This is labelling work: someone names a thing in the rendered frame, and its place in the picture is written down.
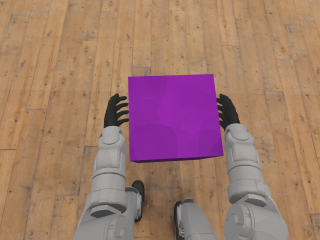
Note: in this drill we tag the right robot hand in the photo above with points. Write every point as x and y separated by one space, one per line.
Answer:
229 114

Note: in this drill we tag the robot left upper arm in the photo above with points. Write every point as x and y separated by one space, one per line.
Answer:
110 227

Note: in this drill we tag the robot left forearm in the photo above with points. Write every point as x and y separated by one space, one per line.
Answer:
107 195

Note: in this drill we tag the right robot shin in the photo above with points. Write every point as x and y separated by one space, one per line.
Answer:
186 200

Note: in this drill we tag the carton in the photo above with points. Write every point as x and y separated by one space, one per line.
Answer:
173 118

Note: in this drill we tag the robot right upper arm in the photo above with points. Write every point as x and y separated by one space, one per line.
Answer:
246 221

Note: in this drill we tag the left robot hand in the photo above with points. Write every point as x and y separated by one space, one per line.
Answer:
111 115

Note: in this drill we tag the right robot thigh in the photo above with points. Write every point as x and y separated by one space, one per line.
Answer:
192 219

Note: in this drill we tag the robot right forearm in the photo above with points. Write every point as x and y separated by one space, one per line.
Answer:
246 182

